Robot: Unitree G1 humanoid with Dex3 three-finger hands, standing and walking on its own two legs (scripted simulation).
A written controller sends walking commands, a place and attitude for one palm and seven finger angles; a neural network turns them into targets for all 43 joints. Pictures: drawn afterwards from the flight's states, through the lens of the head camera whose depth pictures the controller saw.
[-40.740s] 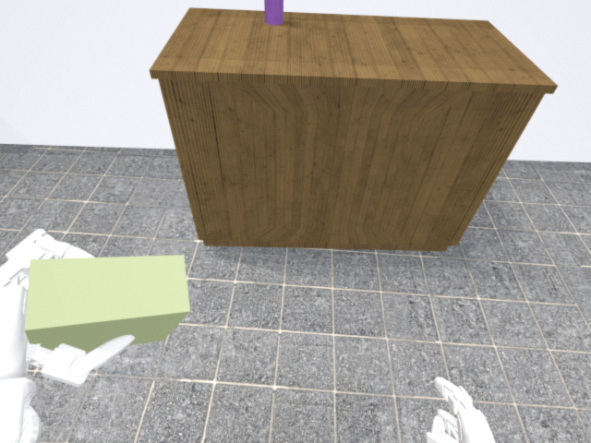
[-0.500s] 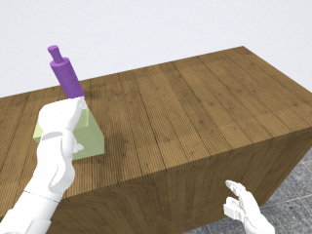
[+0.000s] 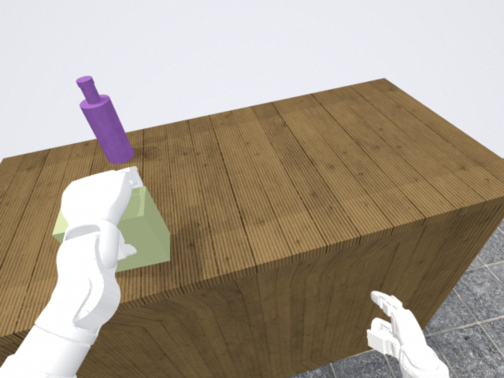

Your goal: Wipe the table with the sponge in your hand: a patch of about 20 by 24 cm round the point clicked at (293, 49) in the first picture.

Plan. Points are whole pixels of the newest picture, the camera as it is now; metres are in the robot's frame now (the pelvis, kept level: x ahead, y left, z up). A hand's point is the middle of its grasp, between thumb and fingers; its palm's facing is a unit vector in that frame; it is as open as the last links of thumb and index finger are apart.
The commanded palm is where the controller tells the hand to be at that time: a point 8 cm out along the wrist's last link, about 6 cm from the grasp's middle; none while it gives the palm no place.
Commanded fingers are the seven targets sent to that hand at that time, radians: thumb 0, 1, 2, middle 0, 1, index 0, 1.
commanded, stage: slide across to the third lane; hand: left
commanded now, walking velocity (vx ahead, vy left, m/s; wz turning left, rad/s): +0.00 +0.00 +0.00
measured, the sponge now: (124, 241) +0.29 +0.26 +0.09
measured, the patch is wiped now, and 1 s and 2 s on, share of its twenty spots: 0.55 0.70 0.90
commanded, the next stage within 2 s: wipe forward along the third lane in 0.38 s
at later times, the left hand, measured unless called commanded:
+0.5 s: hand (156, 211) +0.31 +0.19 +0.15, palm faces +0.08 -0.06 -1.00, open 10.3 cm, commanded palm +0.28 +0.19 +0.20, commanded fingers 0.00 0.10 1.30 -1.20 -1.60 -1.20 -1.60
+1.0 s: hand (165, 192) +0.35 +0.20 +0.15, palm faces -0.02 -0.04 -1.00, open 10.2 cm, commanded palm +0.33 +0.21 +0.18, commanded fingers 0.00 0.10 1.30 -1.20 -1.60 -1.20 -1.60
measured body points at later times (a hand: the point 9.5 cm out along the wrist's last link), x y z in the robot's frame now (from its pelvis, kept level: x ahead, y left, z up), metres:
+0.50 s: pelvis -0.02 -0.02 +0.00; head -0.05 -0.08 +0.45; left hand +0.30 +0.19 +0.20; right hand +0.23 -0.21 -0.08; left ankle +0.01 +0.11 -0.74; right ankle -0.01 -0.09 -0.74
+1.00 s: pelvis -0.02 -0.04 +0.00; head -0.05 -0.09 +0.45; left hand +0.35 +0.19 +0.20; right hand +0.17 -0.28 -0.11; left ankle +0.01 +0.11 -0.74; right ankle -0.01 -0.09 -0.74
